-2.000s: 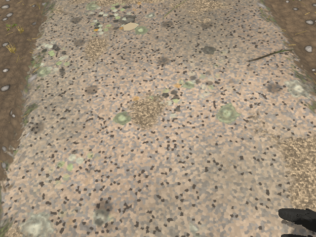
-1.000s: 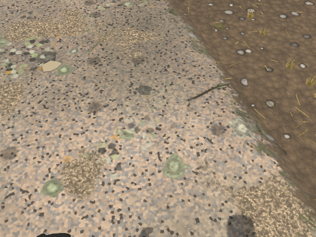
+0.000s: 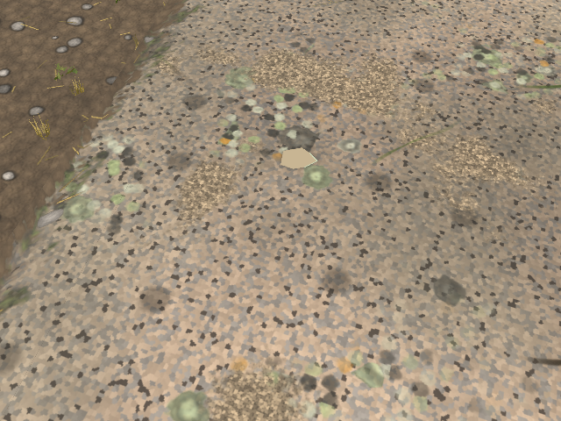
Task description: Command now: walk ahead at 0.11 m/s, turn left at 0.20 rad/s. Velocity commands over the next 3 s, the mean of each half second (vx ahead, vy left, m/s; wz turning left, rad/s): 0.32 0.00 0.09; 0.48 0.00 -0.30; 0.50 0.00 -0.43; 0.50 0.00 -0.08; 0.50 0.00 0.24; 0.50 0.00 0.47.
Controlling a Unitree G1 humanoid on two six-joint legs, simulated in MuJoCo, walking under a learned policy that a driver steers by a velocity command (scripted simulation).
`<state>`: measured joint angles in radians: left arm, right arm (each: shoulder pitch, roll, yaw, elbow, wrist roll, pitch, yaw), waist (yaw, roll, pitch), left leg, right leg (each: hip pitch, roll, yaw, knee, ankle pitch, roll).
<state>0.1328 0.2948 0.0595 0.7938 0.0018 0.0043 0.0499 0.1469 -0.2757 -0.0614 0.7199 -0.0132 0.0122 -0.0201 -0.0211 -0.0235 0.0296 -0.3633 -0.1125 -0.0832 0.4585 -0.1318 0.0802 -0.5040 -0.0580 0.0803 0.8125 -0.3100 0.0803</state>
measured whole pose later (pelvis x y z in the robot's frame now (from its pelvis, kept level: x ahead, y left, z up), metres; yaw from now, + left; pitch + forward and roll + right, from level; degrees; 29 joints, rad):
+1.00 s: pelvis +0.43 -0.01 -0.02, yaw -10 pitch +3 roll +1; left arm 0.06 0.26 0.04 0.67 -0.02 -0.06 -0.06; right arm 0.36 -0.28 -0.07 0.88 0.01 -0.04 -0.02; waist -0.05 -0.02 0.03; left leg 0.11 0.03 0.22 0.42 -0.50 -0.02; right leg -0.55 0.01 -0.06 0.58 -0.08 -0.12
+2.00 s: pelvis +0.98 -0.18 -0.01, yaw -24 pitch +3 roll +1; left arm 0.03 0.26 0.03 0.62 -0.01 -0.09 -0.04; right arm 0.42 -0.31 -0.05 0.87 0.02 -0.04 0.00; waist -0.09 -0.01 0.02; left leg 0.00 0.01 0.01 0.46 -0.46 0.00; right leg -0.49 -0.01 -0.02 0.51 -0.04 -0.06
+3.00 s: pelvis +1.53 -0.34 -0.01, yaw +0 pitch +2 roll +1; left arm 0.05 0.28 0.03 0.69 0.00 -0.12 -0.03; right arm 0.38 -0.29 -0.07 0.75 0.02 -0.04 -0.01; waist -0.08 -0.03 0.00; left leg -0.04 -0.10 -0.18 0.44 -0.42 0.06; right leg -0.49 0.00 0.04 0.47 0.00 -0.01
